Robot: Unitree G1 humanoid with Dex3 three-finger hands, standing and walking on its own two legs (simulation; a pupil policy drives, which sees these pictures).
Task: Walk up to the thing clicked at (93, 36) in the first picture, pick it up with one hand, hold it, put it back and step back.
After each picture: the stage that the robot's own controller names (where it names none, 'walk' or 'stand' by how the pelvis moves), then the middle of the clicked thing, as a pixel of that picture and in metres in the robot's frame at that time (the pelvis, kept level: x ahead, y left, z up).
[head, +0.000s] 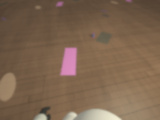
stand; (93, 35) +2.04 -0.01 -0.72
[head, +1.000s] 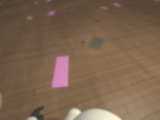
walk; (85, 41) +1.89 +0.28 -0.71
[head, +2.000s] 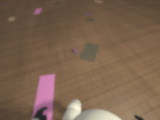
walk; (75, 51) +1.29 +0.42 -0.72
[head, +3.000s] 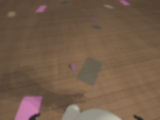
walk; (73, 67) +0.83 +0.32 -0.70
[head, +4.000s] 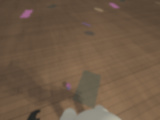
walk; (68, 86) +0.51 +0.26 -0.70
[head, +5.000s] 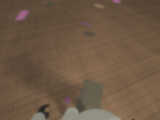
stand; (67, 100) +0.28 +0.26 -0.70
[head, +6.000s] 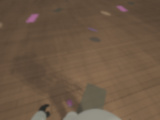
stand; (69, 103) +0.30 +0.22 -0.72
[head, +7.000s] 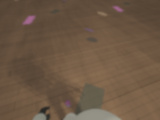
stand; (68, 103) +0.30 +0.25 -0.72
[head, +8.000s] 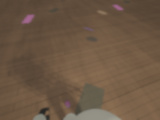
stand; (67, 104) +0.28 +0.25 -0.73
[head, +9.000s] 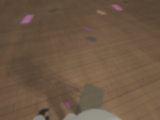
stand; (67, 104) +0.27 +0.25 -0.73
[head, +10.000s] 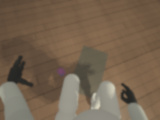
go down; (61, 72) +0.34 +0.27 -0.41
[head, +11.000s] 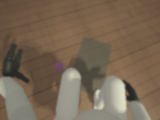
close in; (59, 66) +0.35 +0.29 -0.30
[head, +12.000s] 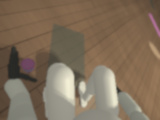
close in; (28, 65) +0.33 +0.31 -0.21
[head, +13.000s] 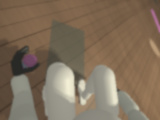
close; (29, 62) +0.33 +0.30 -0.21
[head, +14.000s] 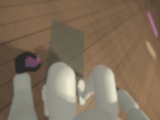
lift; (31, 62) +0.33 +0.29 -0.22
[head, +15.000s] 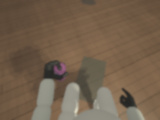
lift; (60, 72) +0.31 +0.20 -0.01
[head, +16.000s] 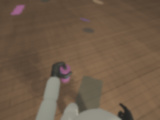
hold; (65, 73) +0.32 +0.18 +0.00
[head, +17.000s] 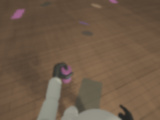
hold; (66, 74) +0.33 +0.17 +0.00
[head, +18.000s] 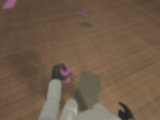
crouch; (65, 74) +0.33 +0.18 -0.04
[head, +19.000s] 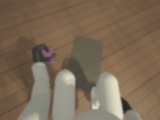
lower; (48, 55) +0.42 +0.27 -0.10
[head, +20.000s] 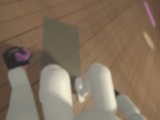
lower; (23, 58) +0.38 +0.30 -0.21
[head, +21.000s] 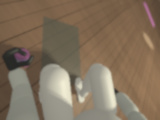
lower; (23, 58) +0.37 +0.30 -0.21
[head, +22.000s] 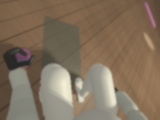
lower; (24, 58) +0.37 +0.30 -0.21
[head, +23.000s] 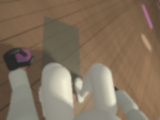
lower; (24, 58) +0.36 +0.30 -0.21
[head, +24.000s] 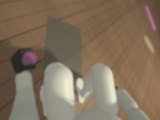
open; (29, 60) +0.35 +0.28 -0.22
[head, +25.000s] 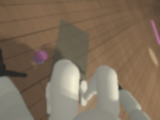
stand; (40, 57) +0.35 +0.26 -0.21
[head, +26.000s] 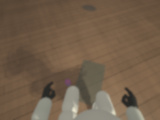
walk; (68, 82) +0.35 +0.23 -0.53
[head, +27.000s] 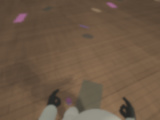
stand; (68, 101) +0.32 +0.22 -0.67
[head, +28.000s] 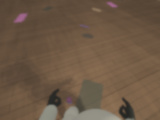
stand; (69, 100) +0.32 +0.22 -0.67
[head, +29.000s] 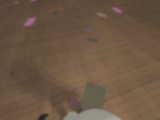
stand; (73, 101) +0.34 +0.20 -0.72
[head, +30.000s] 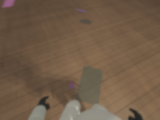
walk; (72, 85) +0.40 +0.19 -0.70
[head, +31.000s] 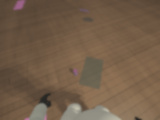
walk; (75, 72) +0.64 +0.22 -0.70
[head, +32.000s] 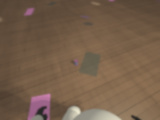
stand; (76, 62) +0.96 +0.28 -0.70
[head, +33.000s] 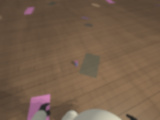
stand; (76, 63) +0.96 +0.25 -0.72
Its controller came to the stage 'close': yes
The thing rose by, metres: 0.71
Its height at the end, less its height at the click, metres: +0.00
